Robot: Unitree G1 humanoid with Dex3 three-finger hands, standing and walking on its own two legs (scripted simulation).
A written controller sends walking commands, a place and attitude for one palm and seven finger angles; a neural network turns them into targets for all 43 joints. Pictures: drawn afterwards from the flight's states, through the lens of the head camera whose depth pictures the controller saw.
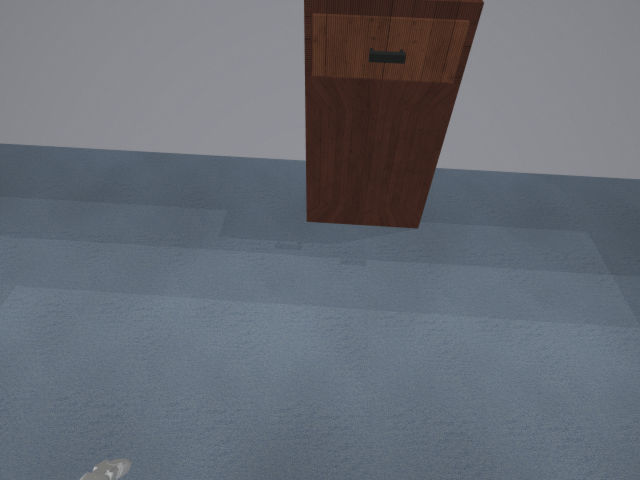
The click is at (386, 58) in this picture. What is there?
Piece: drawer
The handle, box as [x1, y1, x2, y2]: [369, 48, 405, 63]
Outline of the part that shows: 370,48 369,61 404,63 405,52 403,52 400,49 399,52 373,51 372,48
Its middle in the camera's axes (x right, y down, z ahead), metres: +0.20 -0.56 +1.17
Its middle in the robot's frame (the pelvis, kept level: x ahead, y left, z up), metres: +1.26 -0.14 +0.00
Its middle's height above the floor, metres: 0.77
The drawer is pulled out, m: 0.00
